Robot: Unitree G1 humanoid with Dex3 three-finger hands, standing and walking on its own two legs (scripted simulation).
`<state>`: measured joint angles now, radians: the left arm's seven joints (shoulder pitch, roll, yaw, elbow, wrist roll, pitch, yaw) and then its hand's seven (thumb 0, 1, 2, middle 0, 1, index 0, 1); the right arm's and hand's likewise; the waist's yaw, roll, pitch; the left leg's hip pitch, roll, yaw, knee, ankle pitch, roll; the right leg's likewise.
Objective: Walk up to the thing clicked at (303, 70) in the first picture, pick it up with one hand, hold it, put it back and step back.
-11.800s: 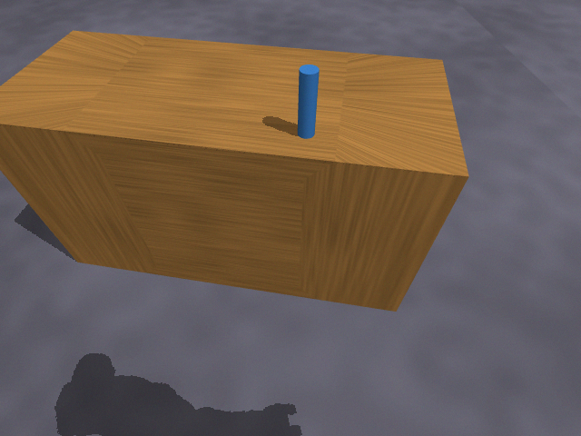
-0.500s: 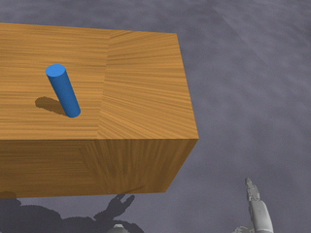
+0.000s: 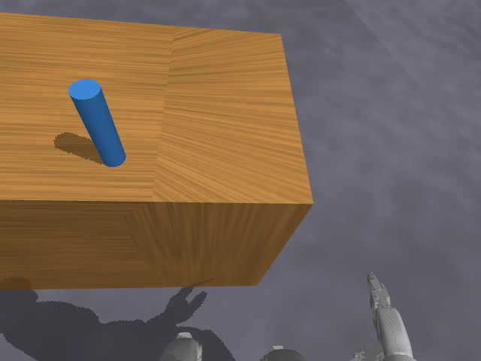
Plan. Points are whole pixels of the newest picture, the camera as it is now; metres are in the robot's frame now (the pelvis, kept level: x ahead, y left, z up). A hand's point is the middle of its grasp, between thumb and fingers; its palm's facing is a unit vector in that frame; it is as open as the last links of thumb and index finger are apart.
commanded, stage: approach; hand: left
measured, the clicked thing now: (101, 128) +0.48 +0.24 +0.06
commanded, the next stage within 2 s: close in in 0.06 s
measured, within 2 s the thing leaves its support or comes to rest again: neither
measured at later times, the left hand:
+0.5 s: hand (75, 165) +0.42 +0.27 +0.03, palm faces +0.19 -0.98 +0.03, open 17.5 cm
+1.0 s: hand (102, 162) +0.43 +0.24 +0.02, palm faces +0.20 -0.98 +0.04, open 17.7 cm
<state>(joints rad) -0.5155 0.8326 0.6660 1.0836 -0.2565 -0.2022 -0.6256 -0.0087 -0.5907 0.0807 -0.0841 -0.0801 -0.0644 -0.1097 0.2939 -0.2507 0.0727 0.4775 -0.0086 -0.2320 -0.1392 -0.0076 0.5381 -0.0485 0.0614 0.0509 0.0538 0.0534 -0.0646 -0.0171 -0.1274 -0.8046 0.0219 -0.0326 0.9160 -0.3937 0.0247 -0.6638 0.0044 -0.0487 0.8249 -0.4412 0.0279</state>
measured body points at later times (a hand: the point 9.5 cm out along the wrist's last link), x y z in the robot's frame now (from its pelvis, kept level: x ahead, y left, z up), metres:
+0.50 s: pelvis -0.01 +0.00 -0.02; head +0.09 +0.03 +0.42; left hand +0.41 +0.33 +0.03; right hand +0.15 -0.26 -0.05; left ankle +0.02 +0.10 -0.69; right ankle -0.03 -0.14 -0.69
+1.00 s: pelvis -0.01 -0.01 -0.02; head +0.09 +0.02 +0.42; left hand +0.42 +0.29 +0.02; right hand +0.14 -0.27 -0.04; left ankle +0.02 +0.10 -0.69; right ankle -0.03 -0.14 -0.69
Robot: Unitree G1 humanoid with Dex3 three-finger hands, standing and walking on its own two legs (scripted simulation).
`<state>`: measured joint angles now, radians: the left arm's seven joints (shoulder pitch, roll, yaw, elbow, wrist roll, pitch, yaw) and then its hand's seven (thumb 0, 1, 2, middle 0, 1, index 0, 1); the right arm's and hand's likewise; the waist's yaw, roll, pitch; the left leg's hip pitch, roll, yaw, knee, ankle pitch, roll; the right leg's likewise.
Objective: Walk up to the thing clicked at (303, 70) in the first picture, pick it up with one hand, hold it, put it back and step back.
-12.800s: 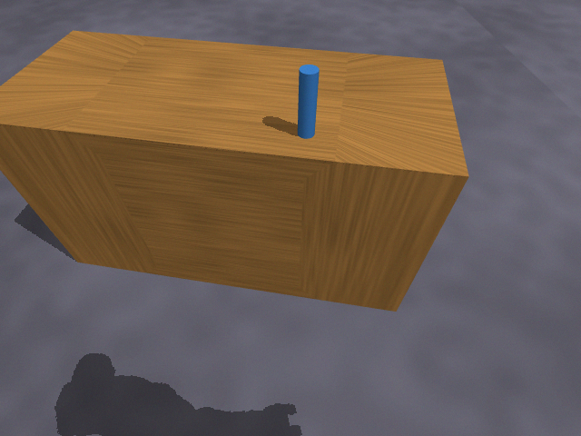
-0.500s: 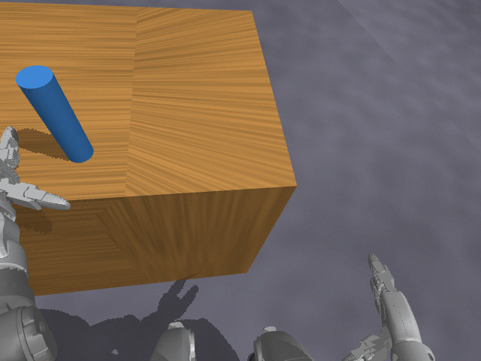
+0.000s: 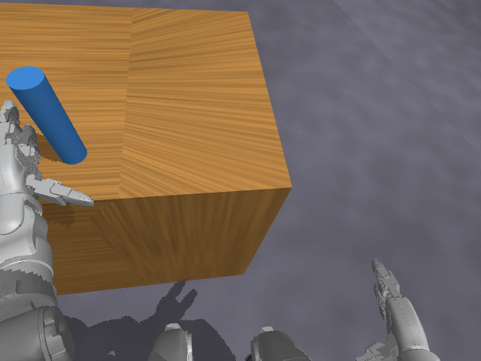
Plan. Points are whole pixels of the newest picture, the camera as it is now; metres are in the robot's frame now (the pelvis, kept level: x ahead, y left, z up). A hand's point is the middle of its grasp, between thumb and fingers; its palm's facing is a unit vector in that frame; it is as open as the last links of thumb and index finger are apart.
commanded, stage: rest palm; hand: left
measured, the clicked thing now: (53, 122) +0.47 +0.26 +0.08
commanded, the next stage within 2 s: close in 0.18 s
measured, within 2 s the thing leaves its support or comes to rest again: leaves its support in 1.26 s
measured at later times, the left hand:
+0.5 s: hand (56, 147) +0.45 +0.27 +0.05, palm faces +0.25 -0.97 +0.02, open 16.4 cm
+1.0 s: hand (50, 144) +0.45 +0.28 +0.05, palm faces +0.27 -0.96 +0.01, open 7.7 cm
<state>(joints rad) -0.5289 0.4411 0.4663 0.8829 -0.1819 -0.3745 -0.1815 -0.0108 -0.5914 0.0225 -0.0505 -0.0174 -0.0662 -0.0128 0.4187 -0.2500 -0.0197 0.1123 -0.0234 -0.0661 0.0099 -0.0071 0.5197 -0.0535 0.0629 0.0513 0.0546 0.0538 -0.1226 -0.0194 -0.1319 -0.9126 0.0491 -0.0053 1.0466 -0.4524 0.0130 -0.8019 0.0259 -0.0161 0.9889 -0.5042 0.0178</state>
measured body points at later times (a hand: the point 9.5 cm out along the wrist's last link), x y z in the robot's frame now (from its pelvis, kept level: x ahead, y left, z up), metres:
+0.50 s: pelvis -0.01 +0.00 -0.01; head +0.10 +0.05 +0.43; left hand +0.43 +0.32 +0.05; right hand +0.15 -0.25 -0.02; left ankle +0.02 +0.11 -0.67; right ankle -0.02 -0.14 -0.67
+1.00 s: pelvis -0.01 +0.00 +0.00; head +0.10 +0.05 +0.43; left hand +0.43 +0.33 +0.06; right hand +0.15 -0.26 -0.02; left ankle +0.02 +0.11 -0.67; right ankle -0.02 -0.14 -0.67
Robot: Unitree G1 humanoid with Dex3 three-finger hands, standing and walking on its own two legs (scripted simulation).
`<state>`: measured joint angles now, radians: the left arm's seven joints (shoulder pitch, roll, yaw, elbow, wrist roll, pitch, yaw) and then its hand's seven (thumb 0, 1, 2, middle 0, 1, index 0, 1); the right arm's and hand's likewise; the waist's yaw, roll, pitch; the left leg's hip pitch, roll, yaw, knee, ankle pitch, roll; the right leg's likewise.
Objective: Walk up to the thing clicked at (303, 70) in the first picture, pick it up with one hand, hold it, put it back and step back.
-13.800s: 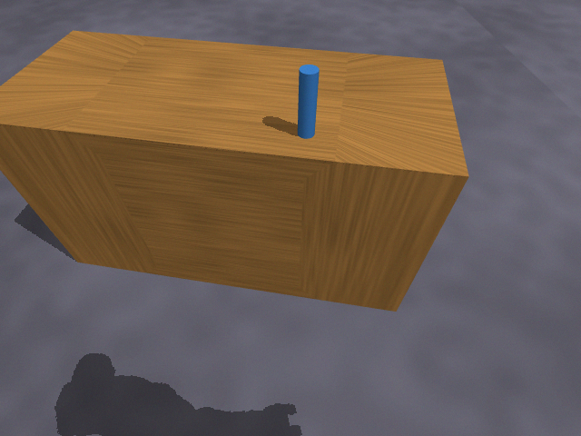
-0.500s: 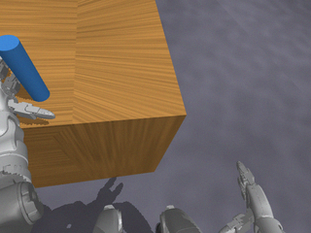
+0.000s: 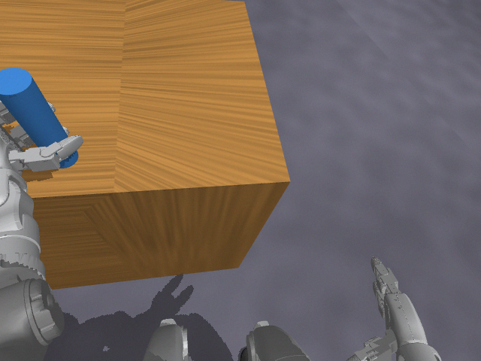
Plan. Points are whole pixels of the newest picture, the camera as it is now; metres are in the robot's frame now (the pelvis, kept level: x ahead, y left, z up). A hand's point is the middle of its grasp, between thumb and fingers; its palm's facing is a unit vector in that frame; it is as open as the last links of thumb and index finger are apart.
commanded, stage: settle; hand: left
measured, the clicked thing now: (42, 125) +0.45 +0.26 +0.08
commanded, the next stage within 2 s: lift in 0.82 s
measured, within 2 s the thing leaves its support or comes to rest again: leaves its support in 0.26 s
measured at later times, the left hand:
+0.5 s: hand (39, 106) +0.48 +0.27 +0.10, palm faces +0.25 -0.97 -0.02, open 7.9 cm
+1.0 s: hand (31, 95) +0.47 +0.26 +0.13, palm faces +0.25 -0.97 -0.02, open 7.9 cm
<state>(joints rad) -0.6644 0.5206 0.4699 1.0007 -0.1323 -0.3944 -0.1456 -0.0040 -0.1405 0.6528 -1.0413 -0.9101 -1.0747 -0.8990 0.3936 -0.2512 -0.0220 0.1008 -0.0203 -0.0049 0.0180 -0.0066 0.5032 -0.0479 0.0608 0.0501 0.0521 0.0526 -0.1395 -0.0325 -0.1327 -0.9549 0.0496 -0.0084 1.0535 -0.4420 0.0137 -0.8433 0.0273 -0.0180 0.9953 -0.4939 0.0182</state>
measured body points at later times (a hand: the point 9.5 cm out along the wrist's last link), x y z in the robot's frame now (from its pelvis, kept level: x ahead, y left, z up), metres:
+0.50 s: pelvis +0.01 +0.01 +0.01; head +0.10 +0.04 +0.45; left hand +0.46 +0.32 +0.10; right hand +0.16 -0.24 -0.02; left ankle +0.03 +0.11 -0.67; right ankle -0.01 -0.14 -0.67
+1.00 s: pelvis +0.01 +0.00 +0.02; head +0.08 +0.02 +0.47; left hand +0.45 +0.31 +0.13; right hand +0.16 -0.25 -0.02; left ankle +0.03 +0.11 -0.67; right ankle -0.01 -0.14 -0.67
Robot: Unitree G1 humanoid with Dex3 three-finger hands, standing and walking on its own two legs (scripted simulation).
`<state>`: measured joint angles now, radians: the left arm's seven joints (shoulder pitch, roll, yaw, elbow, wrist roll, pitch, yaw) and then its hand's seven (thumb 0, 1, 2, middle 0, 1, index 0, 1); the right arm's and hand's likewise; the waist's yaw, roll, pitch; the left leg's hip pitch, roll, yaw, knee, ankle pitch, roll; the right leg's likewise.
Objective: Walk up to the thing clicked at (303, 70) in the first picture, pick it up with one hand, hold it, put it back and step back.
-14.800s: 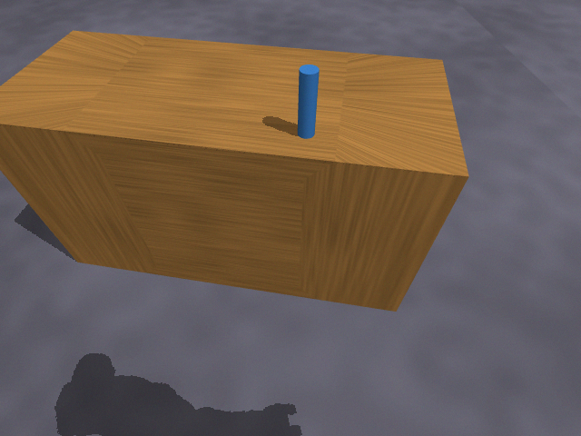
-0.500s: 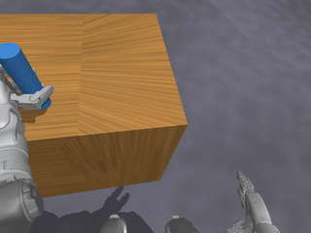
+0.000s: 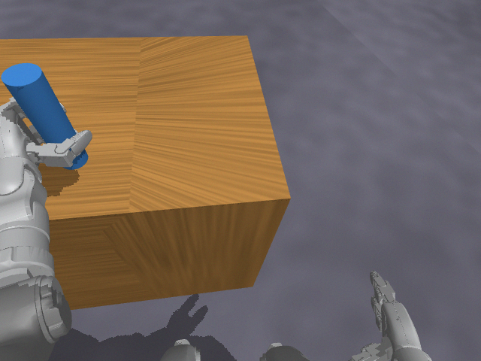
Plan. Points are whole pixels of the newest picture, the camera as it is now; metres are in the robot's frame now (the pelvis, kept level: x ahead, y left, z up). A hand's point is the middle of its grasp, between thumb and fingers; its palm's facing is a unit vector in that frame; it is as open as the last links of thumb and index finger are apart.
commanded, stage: lift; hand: left
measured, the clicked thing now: (52, 123) +0.45 +0.26 +0.13
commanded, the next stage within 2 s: hold in 1.52 s
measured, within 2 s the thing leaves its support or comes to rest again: neither
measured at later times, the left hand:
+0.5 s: hand (57, 114) +0.42 +0.22 +0.18, palm faces +0.26 -0.97 -0.01, open 7.9 cm
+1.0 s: hand (49, 107) +0.37 +0.19 +0.24, palm faces +0.25 -0.97 +0.01, open 7.9 cm
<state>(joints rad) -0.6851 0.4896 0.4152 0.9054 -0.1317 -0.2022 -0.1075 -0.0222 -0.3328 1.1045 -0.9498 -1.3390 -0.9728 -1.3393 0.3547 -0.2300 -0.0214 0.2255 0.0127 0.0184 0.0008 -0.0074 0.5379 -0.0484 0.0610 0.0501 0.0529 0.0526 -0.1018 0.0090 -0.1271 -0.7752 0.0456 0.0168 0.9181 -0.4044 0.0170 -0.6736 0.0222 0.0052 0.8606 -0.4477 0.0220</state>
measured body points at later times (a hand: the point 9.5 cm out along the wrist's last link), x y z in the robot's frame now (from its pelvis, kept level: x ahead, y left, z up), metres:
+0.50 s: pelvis +0.01 -0.01 +0.02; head +0.02 -0.01 +0.47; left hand +0.40 +0.27 +0.18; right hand +0.16 -0.27 -0.04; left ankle +0.02 +0.10 -0.69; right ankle -0.02 -0.14 -0.69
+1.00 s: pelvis +0.00 -0.01 +0.03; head -0.02 -0.03 +0.48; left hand +0.35 +0.25 +0.24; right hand +0.17 -0.26 -0.03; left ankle +0.02 +0.10 -0.69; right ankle -0.02 -0.14 -0.69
